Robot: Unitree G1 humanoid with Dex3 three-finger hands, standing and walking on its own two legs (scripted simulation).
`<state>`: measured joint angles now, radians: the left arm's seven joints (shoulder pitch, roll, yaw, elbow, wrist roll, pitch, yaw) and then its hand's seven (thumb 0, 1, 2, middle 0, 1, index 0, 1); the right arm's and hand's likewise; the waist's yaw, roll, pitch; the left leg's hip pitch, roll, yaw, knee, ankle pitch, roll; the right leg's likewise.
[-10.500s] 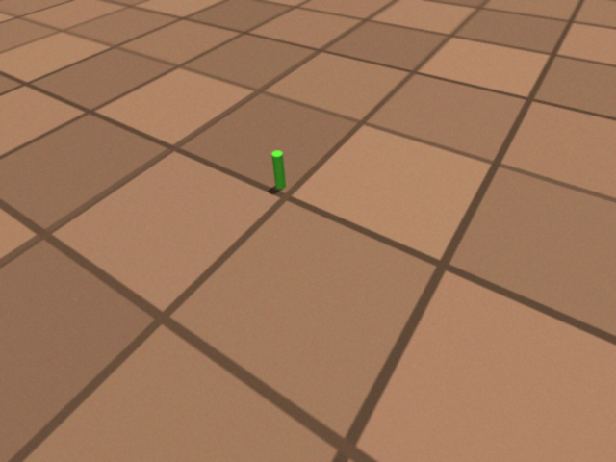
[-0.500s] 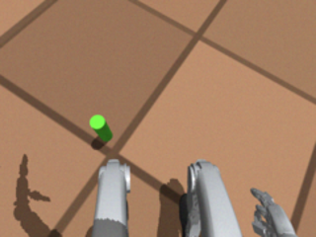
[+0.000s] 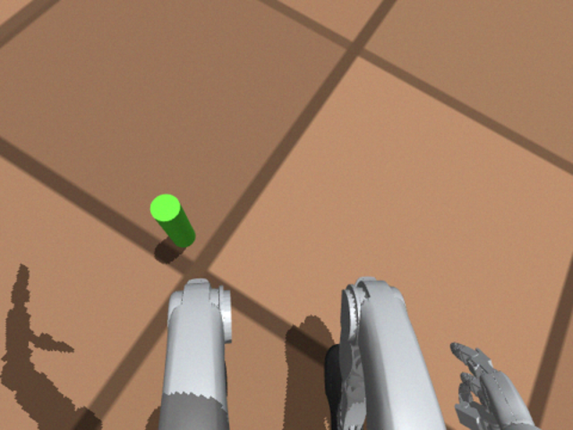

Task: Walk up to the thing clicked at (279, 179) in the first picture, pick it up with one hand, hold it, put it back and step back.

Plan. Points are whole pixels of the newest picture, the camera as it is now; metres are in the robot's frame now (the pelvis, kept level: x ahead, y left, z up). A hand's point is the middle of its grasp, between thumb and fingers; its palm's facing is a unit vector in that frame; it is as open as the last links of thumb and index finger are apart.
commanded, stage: go down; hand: left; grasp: from the side
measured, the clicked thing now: (175, 224) +0.46 +0.23 -0.31
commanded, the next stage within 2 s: approach in 0.44 s
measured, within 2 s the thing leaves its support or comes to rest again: neither
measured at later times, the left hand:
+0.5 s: hand out of the picture +0.38 +0.42 +0.00, palm faces +0.21 -0.97 -0.12, open 17.3 cm
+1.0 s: hand (75, 230) +0.41 +0.36 -0.18, palm faces +0.14 -0.99 +0.05, open 17.4 cm
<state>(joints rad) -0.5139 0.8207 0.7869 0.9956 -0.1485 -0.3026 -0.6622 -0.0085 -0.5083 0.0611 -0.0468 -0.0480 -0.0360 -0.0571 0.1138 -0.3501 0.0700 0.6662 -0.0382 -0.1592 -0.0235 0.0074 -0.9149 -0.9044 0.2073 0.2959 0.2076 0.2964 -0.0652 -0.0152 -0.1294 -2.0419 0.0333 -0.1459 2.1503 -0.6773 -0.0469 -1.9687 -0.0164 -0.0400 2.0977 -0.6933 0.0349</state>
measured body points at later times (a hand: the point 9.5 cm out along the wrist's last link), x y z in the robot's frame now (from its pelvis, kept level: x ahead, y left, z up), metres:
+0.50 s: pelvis +0.00 +0.00 -0.02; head +0.20 +0.06 +0.38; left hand +0.36 +0.47 +0.01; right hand +0.15 -0.28 -0.12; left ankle +0.08 +0.14 -0.38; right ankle +0.09 -0.14 -0.38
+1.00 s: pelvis -0.01 +0.01 -0.10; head +0.22 +0.11 +0.27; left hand +0.39 +0.41 -0.18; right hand +0.15 -0.27 -0.17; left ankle +0.08 +0.14 -0.38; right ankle +0.09 -0.14 -0.38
